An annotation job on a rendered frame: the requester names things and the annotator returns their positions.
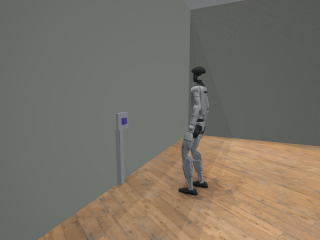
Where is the robot left hand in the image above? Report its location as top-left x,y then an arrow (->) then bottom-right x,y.
182,132 -> 193,151

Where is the left robot shin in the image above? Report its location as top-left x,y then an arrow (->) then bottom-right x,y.
181,157 -> 194,191

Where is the robot left upper arm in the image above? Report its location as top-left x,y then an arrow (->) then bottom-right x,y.
191,86 -> 201,112

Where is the robot right forearm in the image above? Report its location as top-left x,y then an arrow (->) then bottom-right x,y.
201,109 -> 209,122

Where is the button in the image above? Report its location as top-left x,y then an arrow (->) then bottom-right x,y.
121,117 -> 127,125

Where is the panel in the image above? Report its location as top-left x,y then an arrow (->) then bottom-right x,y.
115,112 -> 129,186

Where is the robot torso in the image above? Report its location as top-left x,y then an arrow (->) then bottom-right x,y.
190,84 -> 208,133

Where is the robot left forearm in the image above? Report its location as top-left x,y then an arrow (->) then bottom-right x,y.
187,105 -> 199,133

